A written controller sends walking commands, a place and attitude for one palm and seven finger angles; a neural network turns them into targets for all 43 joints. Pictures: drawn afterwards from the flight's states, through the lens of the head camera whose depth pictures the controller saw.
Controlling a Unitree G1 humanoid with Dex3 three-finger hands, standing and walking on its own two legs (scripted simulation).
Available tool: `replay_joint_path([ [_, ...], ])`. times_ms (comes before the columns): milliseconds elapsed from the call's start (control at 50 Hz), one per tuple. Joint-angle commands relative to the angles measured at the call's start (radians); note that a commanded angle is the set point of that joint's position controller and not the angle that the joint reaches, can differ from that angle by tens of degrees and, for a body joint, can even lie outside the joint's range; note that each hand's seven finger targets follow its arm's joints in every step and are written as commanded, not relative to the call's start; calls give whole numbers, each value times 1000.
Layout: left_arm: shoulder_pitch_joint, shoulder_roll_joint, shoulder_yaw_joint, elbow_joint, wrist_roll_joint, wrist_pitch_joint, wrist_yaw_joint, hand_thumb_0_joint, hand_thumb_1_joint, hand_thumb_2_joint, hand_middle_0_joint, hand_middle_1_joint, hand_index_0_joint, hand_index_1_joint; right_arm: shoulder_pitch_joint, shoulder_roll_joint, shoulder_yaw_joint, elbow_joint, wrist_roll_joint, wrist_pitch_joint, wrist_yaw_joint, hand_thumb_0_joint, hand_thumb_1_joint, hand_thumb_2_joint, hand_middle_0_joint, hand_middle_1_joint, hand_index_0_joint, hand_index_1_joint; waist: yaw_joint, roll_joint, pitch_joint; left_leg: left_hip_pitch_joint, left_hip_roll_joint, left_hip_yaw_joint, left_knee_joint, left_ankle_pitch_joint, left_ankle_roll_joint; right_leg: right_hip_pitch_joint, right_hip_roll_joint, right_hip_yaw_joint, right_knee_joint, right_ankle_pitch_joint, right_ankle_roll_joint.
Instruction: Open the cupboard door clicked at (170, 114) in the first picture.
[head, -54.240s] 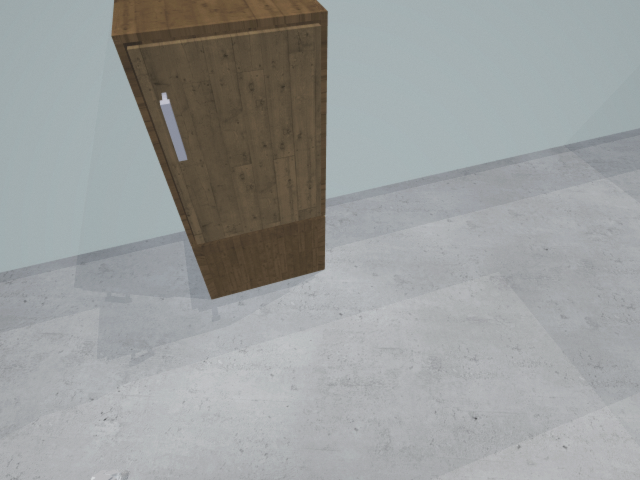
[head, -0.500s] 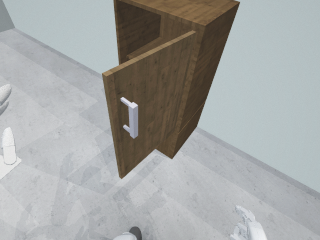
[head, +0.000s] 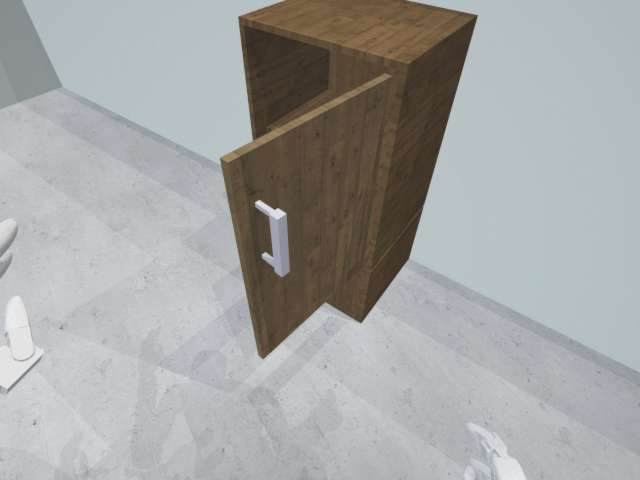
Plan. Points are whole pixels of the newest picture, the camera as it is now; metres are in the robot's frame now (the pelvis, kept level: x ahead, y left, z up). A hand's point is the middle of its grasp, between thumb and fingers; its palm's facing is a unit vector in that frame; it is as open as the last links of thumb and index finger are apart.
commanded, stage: stop stepping back and stand still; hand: left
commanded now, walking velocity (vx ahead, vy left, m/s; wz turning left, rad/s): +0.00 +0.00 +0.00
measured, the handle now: (272, 239) +0.50 +0.13 -0.01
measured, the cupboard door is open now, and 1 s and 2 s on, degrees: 83 83 83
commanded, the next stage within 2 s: let the arm hang, fingers relaxed in 0.40 s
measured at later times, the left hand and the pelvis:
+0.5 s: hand (27, 363) +0.18 +0.28 +0.15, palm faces +0.41 -0.77 -0.49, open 7.4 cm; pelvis -0.02 +0.01 +0.01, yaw +1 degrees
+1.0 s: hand out of the picture -0.09 +0.18 -0.17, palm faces +0.08 -0.98 -0.19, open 7.2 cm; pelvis -0.02 +0.00 +0.00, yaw +3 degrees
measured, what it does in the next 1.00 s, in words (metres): steps on the spot: left foot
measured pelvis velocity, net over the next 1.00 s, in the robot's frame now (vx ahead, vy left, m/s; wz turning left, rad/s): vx -0.02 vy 0.00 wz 0.06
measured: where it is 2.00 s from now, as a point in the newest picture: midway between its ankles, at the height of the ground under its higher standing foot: outside the picture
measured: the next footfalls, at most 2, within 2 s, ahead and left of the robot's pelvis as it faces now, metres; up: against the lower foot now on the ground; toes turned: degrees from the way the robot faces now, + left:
left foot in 0.04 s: +0.08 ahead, +0.12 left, +0.00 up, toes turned +1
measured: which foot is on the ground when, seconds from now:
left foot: up 0.00-0.02, down 0.04-1.00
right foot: down 0.00-1.00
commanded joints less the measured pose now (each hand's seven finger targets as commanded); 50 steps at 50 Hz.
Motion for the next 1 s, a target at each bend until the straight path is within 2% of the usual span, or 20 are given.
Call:
replay_joint_path([
  [0,-202,121,57,-92,4,-28,30,0,900,900,-200,-300,-200,-300,-110,-152,-61,-134,17,-75,-39,0,-900,-900,200,300,200,300,-20,-12,-2,231,85,-55,-234,254,31,-80,-105,95,-82,239,27],
  [20,-235,128,47,-123,5,-34,27,0,900,900,-200,-300,-200,-300,-117,-164,-68,-143,22,-77,-40,0,-900,-900,200,300,200,300,-15,-15,-5,249,105,-67,-229,290,38,-77,-90,98,-91,236,47],
  [40,-219,140,57,-111,9,-25,28,0,900,900,-200,-300,-200,-300,-120,-164,-69,-151,24,-80,-42,0,-900,-900,200,300,200,300,-15,-46,-10,259,98,-60,-192,385,39,-60,-79,96,-79,352,46],
  [60,-232,139,48,-167,13,-30,23,0,900,900,-200,-300,-200,-300,-118,-146,-51,-149,18,-79,-38,0,-900,-900,200,300,200,300,-21,54,-40,247,92,-71,-232,417,38,-28,-79,56,-43,333,44],
  [80,-233,152,64,-206,13,-39,24,0,900,900,-200,-300,-200,-300,-119,-145,-49,-154,17,-81,-34,0,-900,-900,200,300,200,300,-13,100,-57,228,105,-99,-270,388,40,2,-66,44,-30,256,46],
  [180,-110,153,110,-238,9,-57,33,0,900,900,-200,-300,-200,-300,-128,-144,-52,-180,12,-91,-24,0,-900,-900,200,300,200,300,-9,139,-22,90,112,-137,-405,-52,41,56,-38,37,-72,21,38],
  [220,-63,148,125,-192,6,-56,35,0,900,900,-200,-300,-200,-300,-122,-140,-53,-181,9,-83,-20,0,-900,-900,200,300,200,300,-12,130,1,54,96,-121,-407,-112,30,56,-41,42,-107,0,30],
  [280,-44,132,119,-138,-6,-56,30,0,900,900,-200,-300,-200,-300,-115,-140,-63,-180,11,-71,-16,0,-900,-900,200,300,200,300,-22,46,7,99,65,-79,-336,-61,9,-5,-64,74,-184,-36,16],
  [360,-79,128,94,-146,-9,-53,26,0,900,900,-200,-300,-200,-300,-115,-148,-66,-171,15,-74,-22,0,-900,-900,200,300,200,300,-26,47,-33,181,70,-72,-307,68,11,-20,-66,58,-167,59,25],
  [460,-125,140,83,-179,1,-46,28,0,900,900,-200,-300,-200,-300,-123,-149,-61,-166,14,-82,-29,0,-900,-900,200,300,200,300,-19,69,-41,188,77,-82,-332,102,19,5,-54,43,-142,100,37],
  [480,-178,-51,-313,642,81,105,-117,0,900,900,-200,-300,-200,-300,-171,-335,-115,100,14,-91,65,0,-900,-900,200,300,200,300,-50,80,10,47,112,-145,-159,352,42,-75,-130,17,15,265,3],
  [500,-180,-41,-287,680,68,173,-134,0,900,900,-200,-300,-200,-300,-91,-282,-116,98,24,-19,67,0,-900,-900,200,300,200,300,-34,49,-55,125,110,-108,-154,394,33,-71,-130,48,3,211,-1],
  [520,-210,-52,-302,705,67,183,-135,0,900,900,-200,-300,-200,-300,-82,-271,-104,94,14,5,65,0,-900,-900,200,300,200,300,-27,-2,-83,106,125,-146,-156,333,52,-76,-117,39,16,117,-9],
  [560,-275,-32,-315,806,71,183,-134,0,900,900,-200,-300,-200,-300,-97,-282,-93,97,3,33,64,0,-900,-900,200,300,200,300,-18,-138,-61,68,124,-187,-172,295,75,-52,-109,45,25,95,-18],
  [600,-342,-7,-326,938,69,186,-134,0,900,900,-200,-300,-200,-300,-118,-285,-87,127,-5,58,67,0,-900,-900,200,300,200,300,-20,-171,-23,60,97,-176,-185,205,70,-66,-136,69,-11,54,-36],
  [620,-375,-4,-336,1007,67,190,-132,0,900,900,-200,-300,-200,-300,-127,-278,-82,148,-9,72,68,0,-900,-900,200,300,200,300,-24,-163,2,71,82,-166,-190,178,62,-87,-145,84,-35,29,-45],
  [700,-405,-29,-374,1253,55,205,-122,0,900,900,-200,-300,-200,-300,-121,-217,-53,227,-17,110,65,0,-900,-900,200,300,200,300,-24,48,42,87,70,-165,-278,100,45,-62,-133,90,-71,-42,-34],
  [820,-340,-87,-384,1491,45,199,-119,0,900,900,-200,-300,-200,-300,-60,-153,-44,344,-10,120,44,0,-900,-900,200,300,200,300,-22,146,31,138,65,-145,-315,42,35,-21,-134,91,-141,-37,-32],
  [880,-321,-112,-392,1554,43,195,-117,0,900,900,-200,-300,-200,-300,-18,-141,-48,387,-6,123,38,0,-900,-900,200,300,200,300,-27,57,34,178,69,-132,-297,83,35,-27,-139,76,-170,-19,-32],
  [980,-289,-147,-401,1613,40,198,-110,0,900,900,-200,-300,-200,-300,32,-112,-46,436,-4,128,30,0,-900,-900,200,300,200,300,-32,3,85,196,77,-122,-293,122,37,-52,-136,57,-185,-14,-29],
])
